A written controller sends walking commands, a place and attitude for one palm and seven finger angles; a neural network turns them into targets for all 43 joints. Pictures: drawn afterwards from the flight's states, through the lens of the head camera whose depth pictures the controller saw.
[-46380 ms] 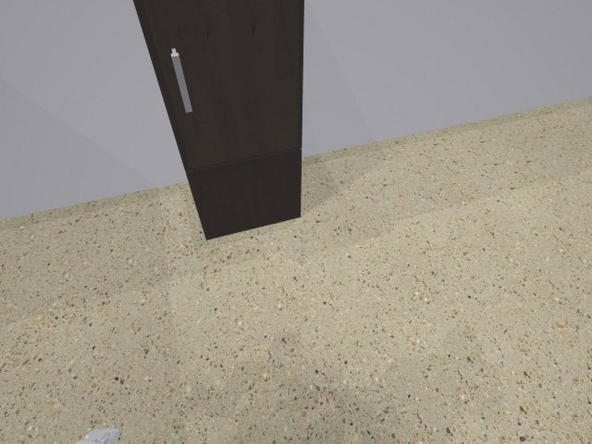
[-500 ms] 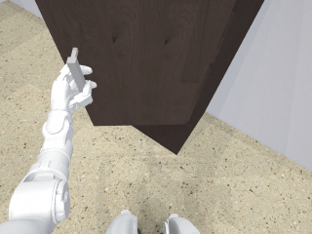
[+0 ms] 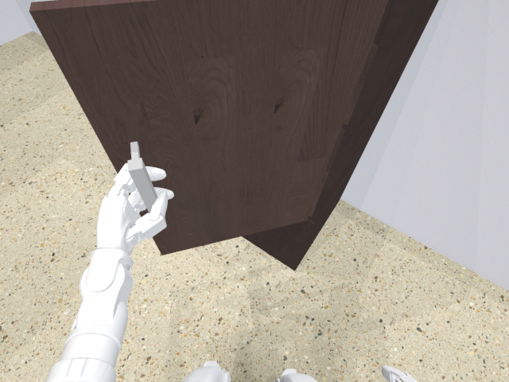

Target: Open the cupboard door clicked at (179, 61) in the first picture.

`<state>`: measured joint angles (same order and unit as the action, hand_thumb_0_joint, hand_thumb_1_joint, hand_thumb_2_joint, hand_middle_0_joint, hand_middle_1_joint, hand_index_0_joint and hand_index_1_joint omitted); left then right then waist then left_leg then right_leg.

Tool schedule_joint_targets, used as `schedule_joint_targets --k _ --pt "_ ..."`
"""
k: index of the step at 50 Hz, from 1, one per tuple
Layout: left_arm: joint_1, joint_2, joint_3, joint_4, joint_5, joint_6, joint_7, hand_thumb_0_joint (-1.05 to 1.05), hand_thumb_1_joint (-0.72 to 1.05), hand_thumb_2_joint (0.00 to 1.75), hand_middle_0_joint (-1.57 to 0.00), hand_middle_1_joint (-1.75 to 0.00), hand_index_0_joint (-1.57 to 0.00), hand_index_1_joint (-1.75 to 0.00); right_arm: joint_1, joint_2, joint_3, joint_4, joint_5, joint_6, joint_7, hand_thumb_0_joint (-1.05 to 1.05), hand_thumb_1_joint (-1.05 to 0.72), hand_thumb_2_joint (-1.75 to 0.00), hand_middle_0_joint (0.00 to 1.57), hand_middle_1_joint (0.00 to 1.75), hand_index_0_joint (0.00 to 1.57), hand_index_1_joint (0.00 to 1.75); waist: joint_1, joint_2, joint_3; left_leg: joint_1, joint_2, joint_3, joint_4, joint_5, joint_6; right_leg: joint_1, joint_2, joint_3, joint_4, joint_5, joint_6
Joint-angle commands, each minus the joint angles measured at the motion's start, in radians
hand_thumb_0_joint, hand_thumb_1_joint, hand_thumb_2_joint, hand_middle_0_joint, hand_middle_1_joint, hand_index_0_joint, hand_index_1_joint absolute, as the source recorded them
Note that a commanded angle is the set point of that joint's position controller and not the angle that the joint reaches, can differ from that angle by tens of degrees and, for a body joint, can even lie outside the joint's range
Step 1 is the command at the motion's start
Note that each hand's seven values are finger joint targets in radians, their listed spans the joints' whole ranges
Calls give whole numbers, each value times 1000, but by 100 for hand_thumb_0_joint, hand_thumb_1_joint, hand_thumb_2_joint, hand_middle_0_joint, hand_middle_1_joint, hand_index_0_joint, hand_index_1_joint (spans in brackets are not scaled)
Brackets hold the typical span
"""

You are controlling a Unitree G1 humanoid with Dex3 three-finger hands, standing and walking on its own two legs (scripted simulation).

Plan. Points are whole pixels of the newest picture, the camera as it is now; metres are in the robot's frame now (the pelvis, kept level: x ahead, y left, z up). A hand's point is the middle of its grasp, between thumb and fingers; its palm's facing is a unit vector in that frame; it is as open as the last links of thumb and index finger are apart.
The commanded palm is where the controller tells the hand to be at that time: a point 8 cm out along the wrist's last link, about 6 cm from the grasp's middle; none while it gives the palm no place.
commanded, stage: pull the door open along its arc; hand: left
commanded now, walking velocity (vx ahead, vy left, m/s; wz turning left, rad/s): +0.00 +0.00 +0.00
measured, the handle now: (148, 186) +0.41 +0.18 +0.04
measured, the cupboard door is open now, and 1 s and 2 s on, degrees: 50 80 82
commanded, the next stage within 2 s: open thumb and fingers to let go in 0.68 s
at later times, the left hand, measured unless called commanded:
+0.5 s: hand (209, 277) +0.26 +0.07 +0.05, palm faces +0.42 -0.91 +0.00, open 5.9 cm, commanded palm +0.19 +0.10 +0.04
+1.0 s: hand (237, 303) +0.23 +0.03 +0.04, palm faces +0.46 -0.89 -0.01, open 6.6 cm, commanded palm +0.18 +0.08 +0.04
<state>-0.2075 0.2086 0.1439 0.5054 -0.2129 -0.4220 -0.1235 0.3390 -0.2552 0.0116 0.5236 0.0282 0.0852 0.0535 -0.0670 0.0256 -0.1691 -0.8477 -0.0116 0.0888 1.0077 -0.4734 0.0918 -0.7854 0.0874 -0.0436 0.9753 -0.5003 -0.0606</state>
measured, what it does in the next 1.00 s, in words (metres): shifts its weight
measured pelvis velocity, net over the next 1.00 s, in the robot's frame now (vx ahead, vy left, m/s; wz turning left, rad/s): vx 0.00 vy -0.09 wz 0.11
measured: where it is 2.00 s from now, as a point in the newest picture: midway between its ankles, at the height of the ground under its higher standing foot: outside the picture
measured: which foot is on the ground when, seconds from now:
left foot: down 0.00-1.00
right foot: down 0.00-1.00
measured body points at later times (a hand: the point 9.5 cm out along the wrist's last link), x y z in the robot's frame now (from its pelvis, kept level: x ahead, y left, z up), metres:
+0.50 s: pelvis +0.00 -0.04 +0.00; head +0.04 -0.04 +0.45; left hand +0.23 +0.12 +0.05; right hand +0.20 -0.21 -0.09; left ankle +0.01 +0.06 -0.67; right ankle -0.02 -0.09 -0.67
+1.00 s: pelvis +0.00 -0.09 -0.01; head +0.04 -0.11 +0.44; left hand +0.20 +0.08 +0.05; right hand +0.21 -0.28 -0.10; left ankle +0.01 +0.06 -0.67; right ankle -0.02 -0.09 -0.67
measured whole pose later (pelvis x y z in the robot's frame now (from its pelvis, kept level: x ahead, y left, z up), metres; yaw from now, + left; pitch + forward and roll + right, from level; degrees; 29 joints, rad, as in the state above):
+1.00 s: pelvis +0.00 -0.09 -0.01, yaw +6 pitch +14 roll +3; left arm 0.38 -0.08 -0.21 -0.03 0.05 -0.30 0.45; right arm 0.21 -0.20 0.03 0.51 -0.05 -0.02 0.03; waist 0.00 0.01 -0.20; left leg -0.81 -0.04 -0.03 1.04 -0.47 -0.02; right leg -0.74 0.07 -0.15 1.06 -0.57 -0.14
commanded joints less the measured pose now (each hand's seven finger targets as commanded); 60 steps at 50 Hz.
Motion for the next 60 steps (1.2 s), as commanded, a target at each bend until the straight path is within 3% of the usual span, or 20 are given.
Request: schedule_joint_targets --k 1,3,7,9,11,15,16,21,31,33,36,38,39,40,42,44,46,50,53,60 --pt "49 28 77 -329 -21 -42 241 0 90 90 -40 -135 -40 -135 -62 -107 -50 -142 -17 -70 -6 0 -90 -90 20 30 20 30 106 -34 -264 263 22 -135 -100 480 -80 139 -24 3 -66 430 27" --pt "129 -33 24 -399 30 -41 333 0 90 90 -40 -135 -40 -135 -83 -96 -51 -144 -32 -74 3 0 -90 -90 20 30 20 30 109 -22 -298 279 23 -135 -85 502 -85 138 -31 6 -46 444 29" --pt "139 -128 -81 -474 144 -22 503 0 90 90 -40 -135 -40 -135 -118 -76 -46 -139 -57 -66 9 0 -90 -90 20 30 20 30 94 -40 -283 257 18 -146 -66 449 -84 119 -39 11 -35 420 25" --pt "136 -175 -139 -504 205 -1 584 0 90 90 -40 -135 -40 -135 -133 -66 -42 -142 -64 -58 8 0 -90 -90 20 30 20 30 90 -15 -282 261 15 -153 -68 419 -86 109 -42 13 -36 390 22" --pt "165 -218 -188 -517 272 39 656 0 90 90 -40 -135 -40 -135 -138 -56 -37 -144 -75 -53 8 0 -90 -90 20 30 20 30 87 -32 -297 263 14 -161 -67 410 -84 114 -40 9 -38 375 19" --pt "223 -299 -310 -565 322 99 664 0 90 90 -40 -135 -40 -135 -159 -41 -32 -157 -78 -52 -11 0 -90 -90 20 30 20 30 62 -58 -277 275 5 -148 -76 363 -75 150 -51 18 -85 395 19" --pt "253 -315 -332 -571 324 107 658 0 90 90 -40 -135 -40 -135 -154 -38 -31 -161 -80 -54 -17 0 -90 -90 20 30 20 30 54 -87 -268 270 4 -147 -76 359 -71 164 -52 24 -97 412 21" --pt "386 -358 -411 -639 329 113 635 0 90 90 -40 -135 -40 -135 -188 -21 -16 -181 -78 -77 -29 0 -90 -90 20 30 20 30 49 -72 -193 244 -3 -145 -82 300 -68 182 -72 42 -129 430 29" --pt "700 -423 -502 -784 292 101 584 0 90 90 -40 -135 -40 -135 -221 -7 -3 -218 -67 -150 -15 0 -90 -90 20 30 20 30 61 -100 -190 172 -26 -150 -46 234 -69 251 -113 101 -150 536 62" --pt "791 -436 -522 -830 290 101 571 0 90 90 -40 -135 -40 -135 -224 -4 -2 -226 -64 -163 -8 0 -90 -90 20 30 20 30 67 -77 -196 174 -30 -145 -39 241 -71 265 -119 106 -147 580 66" --pt "701 -387 -467 -809 290 98 587 0 90 90 -40 -135 -40 -135 -209 -13 -4 -216 -69 -172 -16 0 -90 -90 20 30 20 30 45 -114 -152 119 -34 -151 -12 206 -74 239 -131 142 -154 588 77" --pt "622 -362 -432 -767 299 88 602 0 90 90 -40 -135 -40 -135 -212 -16 -5 -201 -77 -175 -24 0 -90 -90 20 30 20 30 37 -113 -127 73 -37 -152 10 163 -78 207 -145 180 -168 513 82" --pt "518 -331 -400 -756 301 77 616 0 90 90 -40 -135 -40 -135 -209 -17 -7 -186 -79 -176 -29 0 -90 -90 20 30 20 30 26 -124 -122 47 -37 -152 27 140 -78 191 -154 206 -174 476 92" --pt "537 -330 -387 -741 302 70 617 0 83 87 -40 -134 -40 -134 -209 -16 -9 -186 -81 -178 -32 0 -90 -90 20 30 20 30 40 -120 -131 34 -39 -153 29 132 -80 206 -159 222 -181 448 99" --pt "560 -326 -382 -745 292 65 611 0 69 81 -38 -133 -38 -133 -203 -13 -13 -191 -78 -180 -33 0 -90 -90 20 30 20 30 51 -137 -179 22 -40 -151 31 143 -81 271 -174 251 -184 524 117" --pt "549 -307 -367 -759 285 60 602 0 55 75 -38 -131 -38 -131 -191 -14 -16 -188 -73 -174 -35 0 -90 -90 20 30 20 30 51 -146 -203 21 -40 -151 30 158 -81 320 -188 279 -190 602 149" --pt "533 -288 -357 -752 277 63 588 0 41 69 -36 -130 -36 -130 -188 -18 -18 -183 -70 -163 -38 0 -90 -90 20 30 20 30 43 -155 -198 10 -37 -151 34 161 -79 333 -193 287 -190 633 140" --pt "483 -265 -334 -732 271 43 569 0 13 57 -35 -127 -35 -127 -199 -18 -20 -163 -69 -151 -42 0 -90 -90 20 30 20 30 39 -142 -154 -15 -33 -157 37 124 -78 307 -202 310 -210 532 143" --pt "471 -239 -302 -745 256 18 560 0 -8 48 -33 -124 -33 -124 -207 -18 -26 -155 -68 -148 -42 0 -90 -90 20 30 20 30 48 -116 -193 -23 -30 -162 47 124 -79 319 -203 325 -199 520 142" --pt "468 -219 -252 -723 197 -4 543 0 -50 30 -30 -120 -30 -120 -214 -22 -28 -149 -62 -147 -44 0 -90 -90 20 30 20 30 48 -136 -186 -54 -29 -170 55 95 -81 333 -211 357 -217 482 161"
